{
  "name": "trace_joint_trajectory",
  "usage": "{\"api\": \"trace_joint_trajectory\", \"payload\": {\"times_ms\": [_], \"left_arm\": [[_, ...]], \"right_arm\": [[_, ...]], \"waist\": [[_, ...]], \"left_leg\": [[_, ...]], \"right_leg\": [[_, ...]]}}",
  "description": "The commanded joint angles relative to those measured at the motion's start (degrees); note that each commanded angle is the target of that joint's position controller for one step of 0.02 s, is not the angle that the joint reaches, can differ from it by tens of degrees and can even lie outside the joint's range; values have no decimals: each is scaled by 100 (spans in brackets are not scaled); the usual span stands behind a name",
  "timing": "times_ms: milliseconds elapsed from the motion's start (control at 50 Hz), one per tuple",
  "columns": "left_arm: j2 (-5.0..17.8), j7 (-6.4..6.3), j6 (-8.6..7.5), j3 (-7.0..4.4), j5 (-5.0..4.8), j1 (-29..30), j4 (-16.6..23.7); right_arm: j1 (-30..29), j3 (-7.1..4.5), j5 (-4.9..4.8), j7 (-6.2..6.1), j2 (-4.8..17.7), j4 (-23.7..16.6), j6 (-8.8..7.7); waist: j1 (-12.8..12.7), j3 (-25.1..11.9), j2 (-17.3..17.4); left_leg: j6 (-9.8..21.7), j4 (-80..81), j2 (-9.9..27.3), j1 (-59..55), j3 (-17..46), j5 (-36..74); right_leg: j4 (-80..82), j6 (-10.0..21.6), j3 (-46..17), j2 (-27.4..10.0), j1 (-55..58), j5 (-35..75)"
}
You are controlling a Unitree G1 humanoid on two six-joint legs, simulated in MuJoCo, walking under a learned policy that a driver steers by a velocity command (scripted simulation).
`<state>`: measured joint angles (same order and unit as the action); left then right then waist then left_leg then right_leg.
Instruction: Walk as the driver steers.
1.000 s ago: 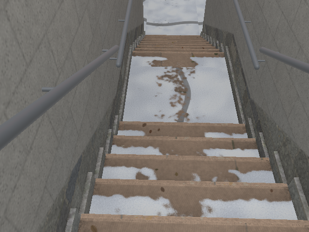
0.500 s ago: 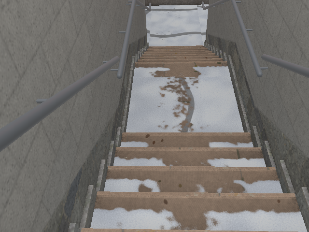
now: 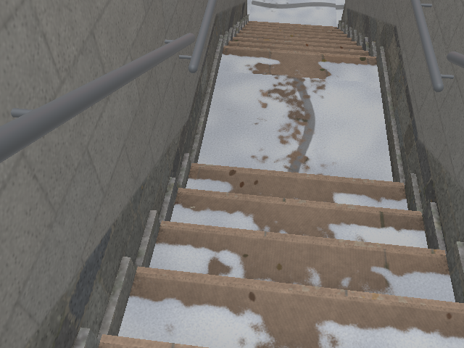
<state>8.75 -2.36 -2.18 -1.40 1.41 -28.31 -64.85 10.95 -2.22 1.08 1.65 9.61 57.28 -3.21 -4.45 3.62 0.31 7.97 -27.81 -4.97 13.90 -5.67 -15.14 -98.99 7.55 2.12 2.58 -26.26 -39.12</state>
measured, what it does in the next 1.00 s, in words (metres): goes down: right foot 0.17 m lower, then left foot 0.17 m lower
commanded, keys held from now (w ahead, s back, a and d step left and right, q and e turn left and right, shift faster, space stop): w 1.00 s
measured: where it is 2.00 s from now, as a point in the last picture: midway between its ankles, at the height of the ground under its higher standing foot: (269, 232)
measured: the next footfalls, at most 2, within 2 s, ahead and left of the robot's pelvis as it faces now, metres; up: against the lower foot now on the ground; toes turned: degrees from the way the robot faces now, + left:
right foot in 0.38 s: +0.38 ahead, -0.13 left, -0.17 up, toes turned -3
left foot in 0.96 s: +0.72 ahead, +0.04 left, -0.34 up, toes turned +4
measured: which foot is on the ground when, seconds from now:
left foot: down 0.00-0.40, up 0.42-0.94, down 0.96-1.00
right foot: up 0.00-0.36, down 0.38-0.96, up 0.98-1.00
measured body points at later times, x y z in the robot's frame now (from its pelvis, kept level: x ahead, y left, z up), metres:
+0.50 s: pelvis +0.30 -0.06 -0.18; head +0.31 -0.08 +0.27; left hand +0.38 +0.18 -0.31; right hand +0.25 -0.30 -0.34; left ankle +0.17 +0.06 -0.65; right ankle +0.34 -0.12 -0.90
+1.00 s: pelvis +0.60 -0.03 -0.33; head +0.61 -0.02 +0.12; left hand +0.48 +0.21 -0.48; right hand +0.75 -0.26 -0.45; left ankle +0.68 +0.04 -1.07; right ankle +0.38 -0.13 -0.83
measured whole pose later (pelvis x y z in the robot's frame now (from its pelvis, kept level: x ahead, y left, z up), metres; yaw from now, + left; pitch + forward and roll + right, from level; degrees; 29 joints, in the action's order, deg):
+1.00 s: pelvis +0.60 -0.03 -0.33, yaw +0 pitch -1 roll -3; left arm 11.8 -2.6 -3.1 -1.3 1.3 -29.4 -61.8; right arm 6.8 -1.8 1.4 0.9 12.1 53.4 -4.4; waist -5.1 0.9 2.1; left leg 4.7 -22.5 0.8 17.8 -3.2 -1.9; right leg -91.1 6.9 3.6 4.9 -13.4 -48.2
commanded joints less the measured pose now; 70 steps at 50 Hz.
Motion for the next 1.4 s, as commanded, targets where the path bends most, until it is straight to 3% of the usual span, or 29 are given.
{"api": "trace_joint_trajectory", "payload": {"times_ms": [20,60,80,120,140,200,320,380,420,440,460,480,520,600,700,860,920,960,980,1000,1020,1060,1100,1120,1160,1200,1220,1320,1400], "left_arm": [[1090,142,-74,-298,201,406,406],[575,224,83,-256,227,947,468],[354,220,222,-203,367,693,367],[375,255,269,-244,261,274,280],[420,309,189,-278,183,659,473],[484,478,-104,-245,176,1683,763],[522,279,-106,-122,-59,2751,1316],[890,252,-80,-303,-68,113,467],[1463,399,-96,-347,12,-821,325],[1529,423,-73,-393,-164,-1003,387],[1555,275,-66,-459,-232,-759,396],[996,220,-43,-259,-75,-155,667],[709,224,-222,-88,143,183,593],[1090,173,-361,-124,-110,213,639],[817,131,-455,-97,-140,-165,556],[826,8,-293,-76,118,-708,443],[674,-44,-89,12,239,-606,322],[1146,-49,-73,-106,81,-277,300],[856,10,-89,-144,-36,-666,261],[826,-105,-125,-115,-356,-1189,481],[964,-131,-165,-90,-343,-967,569],[1112,-38,-35,-130,58,695,1022],[1063,99,109,-214,196,547,754],[828,194,190,-192,163,755,814],[432,265,347,-102,333,742,764],[540,294,350,-137,186,744,817],[752,363,258,-239,95,1398,1061],[693,537,70,-275,185,2396,1388],[643,458,83,-211,78,3412,1825]], "right_arm": [[975,-96,-37,-121,474,64,-59],[1230,-30,-111,-262,517,247,-199],[1587,-67,-50,-308,658,394,-193],[1617,-91,53,-265,784,340,-172],[1766,7,-115,-257,299,534,-271],[1121,84,-227,-307,277,316,-376],[1982,93,97,-502,514,493,-102],[2082,-46,91,-498,972,520,-11],[2846,-41,-391,-539,503,308,-75],[2513,-30,-490,-608,802,166,-125],[1613,3,-357,-620,726,-199,-68],[1090,-89,-44,-566,896,-176,3],[1243,-143,109,-430,682,44,160],[875,-110,268,-168,317,63,417],[-35,-272,133,-111,697,-202,342],[-1391,-16,-3,-72,535,-779,-45],[-331,1,-126,-137,619,-573,-67],[1913,-170,8,-144,947,191,-79],[2405,-280,103,-98,1430,427,-62],[2457,-213,90,-42,1321,208,-7],[2623,-229,-32,2,1319,147,116],[1621,-156,15,-165,930,-105,107],[1326,-43,146,-143,654,0,-75],[1294,26,-57,-287,579,75,-180],[1717,-113,-133,-376,1048,263,-207],[1737,-171,-47,-290,1106,144,-160],[2023,-87,-67,-305,631,367,-191],[1545,4,-121,-396,583,126,-223],[2009,9,44,-432,603,160,-128]], "waist": [[437,-220,106],[301,638,13],[228,532,70],[37,249,335],[71,335,249],[348,74,181],[1126,822,281],[-6,-416,-307],[191,-1990,-1372],[-232,-2397,-1297],[-322,-1804,-1590],[-52,-810,-74],[534,232,290],[812,139,-464],[652,333,-164],[-350,817,-471],[-62,370,-468],[1028,-447,178],[904,-769,1393],[670,-2082,1195],[1015,-2408,797],[881,-669,253],[321,210,27],[105,618,199],[145,136,465],[117,-164,436],[286,69,235],[507,31,63],[1221,565,328]], "left_leg": [[1203,630,2465,-1839,2623,-308],[984,934,1896,469,1849,1615],[1016,658,1880,703,1736,2623],[770,191,1726,764,1436,3302],[610,-207,1362,400,1451,2353],[182,-434,672,1500,831,-358],[315,-2190,1106,56,1396,1026],[371,-5213,893,420,995,1808],[4,-9297,20,3603,844,-3946],[11,-9384,263,4685,873,-3624],[-161,-9313,352,5577,617,-2860],[-184,-8142,704,5231,1050,-1928],[-315,-6205,953,4076,1549,-548],[-761,-3884,963,2441,894,1359],[-526,-2350,835,3216,1276,3688],[-563,-164,667,2314,428,3547],[-437,714,750,965,285,3423],[-290,1350,707,-1433,66,3525],[75,237,1511,-3052,814,5762],[445,-1811,2512,-4968,1840,6456],[776,-1149,2885,-4922,2378,4899],[1171,819,2879,-2254,2873,426],[886,642,2351,72,2406,1131],[660,897,1874,1031,1819,1072],[897,840,1898,938,1934,1825],[763,542,1876,597,1870,2304],[674,242,1675,13,1937,1115],[367,-394,1212,1014,1612,-920],[383,-1184,1195,537,1598,-937]], "right_leg": [[1196,-345,-724,-806,-3195,1719],[3469,-861,-497,-850,-1464,2855],[3458,-882,-363,-773,-978,2763],[3372,-665,-190,-674,-652,3690],[4103,-482,-599,-886,-1327,5162],[6073,-348,-61,-514,508,7520],[7489,-416,-134,-653,-294,5939],[8421,-308,43,-596,2773,5313],[5419,450,-1393,-2315,6195,9108],[6044,928,-2089,-2707,6501,7119],[7348,1438,-2887,-2889,5535,3779],[7873,1241,-2574,-2573,4017,2230],[7571,795,-2190,-2166,1478,2679],[7939,716,-1440,-1460,-147,3450],[7126,494,-1377,-1076,674,2322],[5572,433,-1089,-847,1239,3352],[4041,401,-902,-796,1607,4260],[1677,352,-579,-606,1073,4838],[-1052,82,-239,322,-679,101],[-2324,-22,-553,256,-2333,-1503],[-2298,-46,-668,20,-3061,-1093],[-829,-275,-507,-390,-3431,744],[1476,-442,-1101,-675,-1986,1917],[2998,-743,-959,-816,-1444,2746],[3251,-914,-526,-764,-1002,2988],[3330,-803,-425,-743,-1076,3710],[3987,-680,-939,-943,-2001,4983],[5568,-537,-525,-591,-722,7250],[6432,-650,-291,-574,-990,6570]]}}
Velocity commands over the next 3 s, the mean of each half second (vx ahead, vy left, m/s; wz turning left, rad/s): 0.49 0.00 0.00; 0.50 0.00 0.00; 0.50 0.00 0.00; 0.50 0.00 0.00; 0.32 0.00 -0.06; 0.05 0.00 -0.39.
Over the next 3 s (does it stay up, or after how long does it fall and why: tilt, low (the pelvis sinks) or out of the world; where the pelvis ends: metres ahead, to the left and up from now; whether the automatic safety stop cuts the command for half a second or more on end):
stays up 1.37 -0.04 -0.70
